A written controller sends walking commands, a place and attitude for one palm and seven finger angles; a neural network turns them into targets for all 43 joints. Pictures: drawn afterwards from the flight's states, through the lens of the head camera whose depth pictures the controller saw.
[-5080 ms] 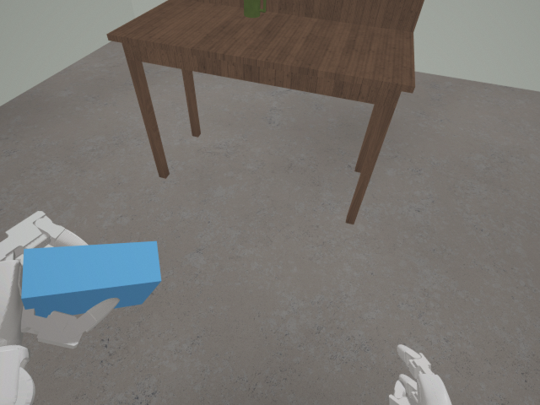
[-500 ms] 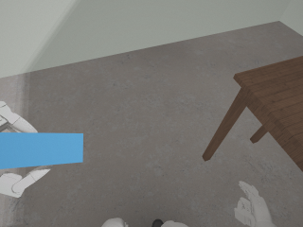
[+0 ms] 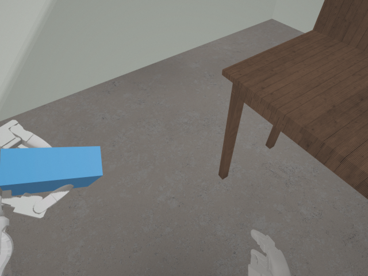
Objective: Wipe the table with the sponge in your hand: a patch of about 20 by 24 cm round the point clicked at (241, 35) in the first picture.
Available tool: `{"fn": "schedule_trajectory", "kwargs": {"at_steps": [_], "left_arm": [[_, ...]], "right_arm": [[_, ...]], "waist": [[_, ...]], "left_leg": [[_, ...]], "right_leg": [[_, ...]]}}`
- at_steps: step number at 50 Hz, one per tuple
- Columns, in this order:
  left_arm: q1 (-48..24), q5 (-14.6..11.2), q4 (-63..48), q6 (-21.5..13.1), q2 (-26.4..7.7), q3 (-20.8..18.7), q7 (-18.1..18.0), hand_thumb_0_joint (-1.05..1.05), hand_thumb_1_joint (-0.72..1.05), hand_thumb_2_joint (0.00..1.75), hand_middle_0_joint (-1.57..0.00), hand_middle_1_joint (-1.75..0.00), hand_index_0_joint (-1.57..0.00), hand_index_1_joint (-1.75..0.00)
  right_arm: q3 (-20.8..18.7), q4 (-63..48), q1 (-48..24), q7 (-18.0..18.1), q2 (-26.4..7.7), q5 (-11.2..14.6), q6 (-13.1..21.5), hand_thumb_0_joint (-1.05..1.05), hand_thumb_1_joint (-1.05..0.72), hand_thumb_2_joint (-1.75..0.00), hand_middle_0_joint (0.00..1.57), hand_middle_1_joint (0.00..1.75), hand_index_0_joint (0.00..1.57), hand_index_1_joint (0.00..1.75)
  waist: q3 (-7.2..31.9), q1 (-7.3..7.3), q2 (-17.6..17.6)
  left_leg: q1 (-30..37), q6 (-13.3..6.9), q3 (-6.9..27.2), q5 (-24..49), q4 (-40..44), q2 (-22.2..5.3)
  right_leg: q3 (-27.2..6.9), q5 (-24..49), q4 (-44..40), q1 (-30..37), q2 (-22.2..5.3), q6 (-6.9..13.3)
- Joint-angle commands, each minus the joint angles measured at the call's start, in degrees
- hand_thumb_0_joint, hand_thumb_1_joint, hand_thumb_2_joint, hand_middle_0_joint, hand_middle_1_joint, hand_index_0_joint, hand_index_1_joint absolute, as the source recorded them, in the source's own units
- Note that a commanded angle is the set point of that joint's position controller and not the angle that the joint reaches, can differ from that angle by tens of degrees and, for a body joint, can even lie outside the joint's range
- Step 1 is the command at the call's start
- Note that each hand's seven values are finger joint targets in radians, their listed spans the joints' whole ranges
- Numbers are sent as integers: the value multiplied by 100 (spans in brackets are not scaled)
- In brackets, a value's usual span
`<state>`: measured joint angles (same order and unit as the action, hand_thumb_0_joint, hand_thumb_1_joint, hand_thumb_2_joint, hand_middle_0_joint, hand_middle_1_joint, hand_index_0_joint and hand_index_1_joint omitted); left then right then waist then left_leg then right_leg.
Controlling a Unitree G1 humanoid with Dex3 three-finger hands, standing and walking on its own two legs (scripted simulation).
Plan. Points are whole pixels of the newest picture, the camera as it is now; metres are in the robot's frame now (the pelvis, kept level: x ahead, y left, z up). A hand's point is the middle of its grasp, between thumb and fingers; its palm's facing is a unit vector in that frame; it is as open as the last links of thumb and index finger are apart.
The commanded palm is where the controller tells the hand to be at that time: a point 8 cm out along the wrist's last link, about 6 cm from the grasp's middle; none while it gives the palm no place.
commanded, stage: turn to face it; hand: left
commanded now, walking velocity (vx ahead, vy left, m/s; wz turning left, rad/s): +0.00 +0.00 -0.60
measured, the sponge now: (67, 170) +0.23 +0.22 +0.17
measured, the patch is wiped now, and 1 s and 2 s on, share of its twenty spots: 0.00 0.00 0.00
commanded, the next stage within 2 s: none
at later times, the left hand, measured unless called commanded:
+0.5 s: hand (97, 197) +0.19 +0.15 +0.18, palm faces +0.21 -0.88 -0.43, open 9.2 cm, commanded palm +0.16 +0.18 +0.19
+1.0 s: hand (228, 254) +0.13 -0.03 +0.19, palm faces -0.19 -0.80 -0.57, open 9.2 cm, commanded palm +0.12 +0.04 +0.19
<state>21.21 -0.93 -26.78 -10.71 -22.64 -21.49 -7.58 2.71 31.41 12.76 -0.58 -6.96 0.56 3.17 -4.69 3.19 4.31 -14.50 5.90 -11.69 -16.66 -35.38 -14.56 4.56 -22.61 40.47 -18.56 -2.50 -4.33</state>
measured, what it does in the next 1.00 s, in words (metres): walks backwards, turning right: right foot, then left foot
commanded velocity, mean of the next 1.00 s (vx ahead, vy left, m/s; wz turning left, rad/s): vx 0.00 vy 0.00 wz -0.60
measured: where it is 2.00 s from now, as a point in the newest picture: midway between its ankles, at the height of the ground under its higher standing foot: outside the picture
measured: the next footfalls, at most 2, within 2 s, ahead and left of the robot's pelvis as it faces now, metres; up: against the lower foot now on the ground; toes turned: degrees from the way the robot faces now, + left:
right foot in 0.02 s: +0.05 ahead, -0.14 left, +0.00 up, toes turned -6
left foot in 0.40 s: +0.00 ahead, +0.09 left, +0.00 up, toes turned -8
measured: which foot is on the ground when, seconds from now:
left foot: down 0.00-0.02, up 0.04-0.38, down 0.40-0.72, up 0.74-1.00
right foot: up 0.00-0.00, down 0.02-0.42, up 0.44-0.70, down 0.72-1.00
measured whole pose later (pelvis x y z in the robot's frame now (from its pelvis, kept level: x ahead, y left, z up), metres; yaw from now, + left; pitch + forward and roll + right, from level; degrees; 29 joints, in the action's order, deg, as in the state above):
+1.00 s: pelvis -0.17 -0.10 +0.01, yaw -34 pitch +1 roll +2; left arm 33.2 -3.5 -34.9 -12.5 -26.1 -24.6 -7.8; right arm -2.8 32.0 9.0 1.0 -15.4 0.6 -2.6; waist -7.3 -1.5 -0.3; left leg -24.9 5.0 -2.5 -25.7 -54.7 -2.4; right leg -2.6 -7.8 28.9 -21.2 4.9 5.5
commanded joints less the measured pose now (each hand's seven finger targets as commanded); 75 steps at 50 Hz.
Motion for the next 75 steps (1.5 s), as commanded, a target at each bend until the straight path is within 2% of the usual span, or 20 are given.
{"fn": "schedule_trajectory", "kwargs": {"at_steps": [1,2,3,9,18,21,23,26,34,35,37,41,55,58,61,66,70,71,73,75], "left_arm": [[-199,12,-933,-312,-862,-469,-73,0,10,130,-120,-160,-120,-160],[-56,-42,-1183,-370,-1222,-807,-147,0,10,130,-120,-160,-120,-160],[-4,-119,-1349,-364,-1359,-1020,-191,0,10,130,-120,-160,-120,-160],[1186,-319,-2295,-547,-1345,-1530,-240,0,10,130,-120,-160,-120,-160],[957,-256,-1479,-286,-874,-969,-199,0,10,130,-120,-160,-120,-160],[361,-184,-1748,-411,-825,-712,-113,0,10,130,-120,-160,-120,-160],[20,17,-1752,-499,-1054,-753,-164,0,10,130,-120,-160,-120,-160],[-750,23,-2185,-477,-725,-206,-101,0,10,130,-120,-160,-120,-160],[-529,-80,-1300,-387,-894,-514,-147,0,10,130,-120,-160,-120,-160],[-498,-73,-1316,-406,-955,-600,-140,0,10,130,-120,-160,-120,-160],[-93,-130,-1382,-453,-1496,-1150,-244,0,10,130,-120,-160,-120,-160],[994,-339,-1734,-470,-1283,-1347,-200,0,10,130,-120,-160,-120,-160],[838,-258,-1538,-307,-939,-809,-199,0,10,130,-120,-160,-120,-160],[336,-233,-1745,-392,-938,-606,-145,0,10,130,-120,-160,-120,-160],[-168,-91,-2084,-497,-1242,-821,-124,0,10,130,-120,-160,-120,-160],[-304,-115,-1776,-425,-756,-398,-67,0,10,130,-120,-160,-120,-160],[-789,-57,-1303,-370,-670,-255,-107,0,10,130,-120,-160,-120,-160],[-784,-3,-1136,-309,-754,-292,-118,0,10,130,-120,-160,-120,-160],[-693,-84,-1075,-326,-1334,-878,-229,0,10,130,-120,-160,-120,-160],[-232,-196,-1384,-292,-1213,-829,-157,0,10,130,-120,-160,-120,-160]], "right_arm": [[-622,-728,-128,40,-1103,97,249,0,-90,-90,20,30,20,30],[-512,-936,-510,59,-955,74,240,0,-90,-90,20,30,20,30],[-469,-904,-733,87,-944,91,199,0,-90,-90,20,30,20,30],[-452,-865,-970,83,-864,17,-241,0,-90,-90,20,30,20,30],[-591,-868,-572,152,-1188,75,-301,0,-90,-90,20,30,20,30],[-622,-1011,-614,271,-1370,13,-252,0,-90,-90,20,30,20,30],[-533,-943,-722,276,-1135,-19,-107,0,-90,-90,20,30,20,30],[-588,-912,-604,185,-1186,56,10,0,-90,-90,20,30,20,30],[-576,-853,-275,94,-1222,33,349,0,-90,-90,20,30,20,30],[-588,-805,-181,64,-1147,58,355,0,-90,-90,20,30,20,30],[-428,-1005,-670,88,-882,4,301,0,-90,-90,20,30,20,30],[-355,-897,-850,41,-780,31,-95,0,-90,-90,20,30,20,30],[-572,-920,-710,109,-1226,51,-497,0,-90,-90,20,30,20,30],[-558,-947,-549,149,-1254,2,-481,0,-90,-90,20,30,20,30],[-573,-1092,-679,229,-1183,17,-250,0,-90,-90,20,30,20,30],[-571,-977,-519,123,-1208,111,12,0,-90,-90,20,30,20,30],[-587,-835,-264,112,-1309,73,247,0,-90,-90,20,30,20,30],[-595,-802,-268,119,-1286,85,259,0,-90,-90,20,30,20,30],[-474,-964,-790,174,-1037,25,239,0,-90,-90,20,30,20,30],[-540,-956,-790,156,-1030,34,50,0,-90,-90,20,30,20,30]], "waist": [[1071,-263,-652],[1147,-94,-1934],[1413,-32,-2149],[1726,-228,-798],[1375,-235,-1104],[802,-223,833],[758,-138,1164],[308,-155,1049],[624,-176,737],[840,-219,46],[1149,-16,-2111],[1707,-135,-904],[1346,-134,-1012],[1265,-263,-461],[824,-132,1226],[133,-104,1060],[456,-227,426],[485,-250,-136],[669,-51,-2506],[818,-95,-1848]], "left_leg": [[-502,-285,-13,27,-1303,175],[-1975,-92,245,-2093,-2520,865],[-2167,-81,910,-2001,-3415,813],[-1745,-8,1110,-886,-2803,900],[293,-281,951,-538,463,1127],[1164,-1048,2291,53,2022,-585],[50,-1514,2321,727,2031,-1334],[2,-1264,894,979,1762,-776],[-146,-600,223,666,323,-424],[-115,-422,96,430,-537,-97],[-1925,-85,523,-2184,-2902,1025],[-2167,-18,1390,-1052,-3479,821],[-167,-322,1021,-1110,9,1352],[1063,-627,1137,-770,1382,966],[544,-1645,2592,-168,2186,-1232],[-253,-1023,386,605,1503,-586],[-191,-616,405,868,208,-319],[-299,-456,259,387,-579,-1],[-1636,-146,687,-2124,-3036,1087],[-1407,-164,1499,-1272,-3641,914]], "right_leg": [[-613,2341,-1767,1449,-485,506],[-2358,4924,-1656,2054,-1445,1145],[-2640,5491,-1588,1910,-1853,1379],[-1904,3921,-1535,1609,-1135,1364],[-2602,1314,-1932,27,-790,1103],[-1469,-446,149,-1665,453,428],[-814,-580,2780,-1462,303,212],[-472,-189,2439,-1410,20,97],[377,552,-898,710,336,79],[-72,1231,-1501,933,30,273],[-2922,4863,-1847,1703,-1625,1338],[-2375,4151,-1409,2113,-1231,1442],[-3102,1010,-2497,373,-722,1143],[-2685,269,-2018,-564,-164,696],[-958,-345,1857,-1594,591,187],[-233,-326,1142,-863,105,95],[225,618,-860,620,409,96],[-287,1209,-1412,740,119,305],[-3336,3340,-2230,822,-1661,1334],[-3545,860,-2580,422,-1448,1218]]}}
